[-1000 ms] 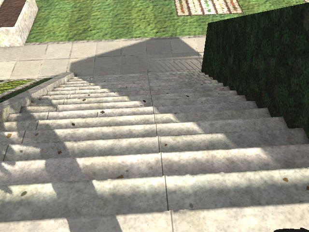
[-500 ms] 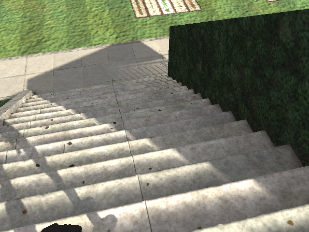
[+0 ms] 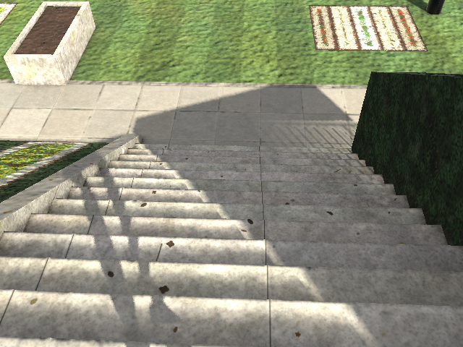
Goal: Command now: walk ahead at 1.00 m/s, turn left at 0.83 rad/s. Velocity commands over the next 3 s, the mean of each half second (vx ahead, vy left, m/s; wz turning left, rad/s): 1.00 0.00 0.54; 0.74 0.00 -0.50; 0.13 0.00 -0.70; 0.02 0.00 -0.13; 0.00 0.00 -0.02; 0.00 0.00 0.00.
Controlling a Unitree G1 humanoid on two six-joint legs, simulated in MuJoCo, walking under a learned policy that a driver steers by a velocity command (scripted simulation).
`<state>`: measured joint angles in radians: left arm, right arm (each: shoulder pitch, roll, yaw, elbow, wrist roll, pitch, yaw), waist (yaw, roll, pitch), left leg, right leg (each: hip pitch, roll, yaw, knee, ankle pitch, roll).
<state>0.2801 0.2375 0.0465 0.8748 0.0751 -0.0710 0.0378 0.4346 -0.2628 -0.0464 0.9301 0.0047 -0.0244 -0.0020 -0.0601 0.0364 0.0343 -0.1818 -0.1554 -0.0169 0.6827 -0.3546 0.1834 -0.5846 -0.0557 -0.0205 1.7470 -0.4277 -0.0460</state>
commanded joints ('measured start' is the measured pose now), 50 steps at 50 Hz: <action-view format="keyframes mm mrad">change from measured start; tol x64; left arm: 1 -27 94 22 -137 19 -28 -18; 50 337 232 43 73 -90 63 -54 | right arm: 1 19 -186 -29 -38 0 -34 -38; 50 -133 6 10 -134 -55 17 -71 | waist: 1 104 -32 44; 50 159 -103 -87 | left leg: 1 -20 316 -540 -84 960 196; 10 -638 2 -198 1032 607 -17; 11 -775 -158 -130 1586 -261 -37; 23 -267 143 51 99 1036 -94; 29 373 287 -63 -330 615 -30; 46 -328 352 260 775 611 -156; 50 -995 181 55 1473 -470 -172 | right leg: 1 -237 1 66 -594 177 78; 12 1025 -317 395 -959 1403 -120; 18 -217 -228 510 -1201 184 -177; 25 -42 -56 215 -960 -26 -113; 28 203 -4 150 -265 467 -116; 30 -214 129 164 288 -369 -98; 47 792 93 -107 -1289 955 -167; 50 981 -261 415 -1068 1958 -274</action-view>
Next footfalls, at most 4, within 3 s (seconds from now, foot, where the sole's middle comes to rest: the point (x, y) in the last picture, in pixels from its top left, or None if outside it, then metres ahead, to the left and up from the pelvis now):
0.22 right None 0.28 -0.15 -0.94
0.58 left None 0.57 0.19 -1.12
0.94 right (209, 324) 0.84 0.10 -1.31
1.54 left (185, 287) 1.11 0.22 -1.49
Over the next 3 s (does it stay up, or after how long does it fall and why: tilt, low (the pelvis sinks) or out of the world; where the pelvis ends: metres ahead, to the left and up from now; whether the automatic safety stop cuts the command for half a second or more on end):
stays up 0.89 0.26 -0.53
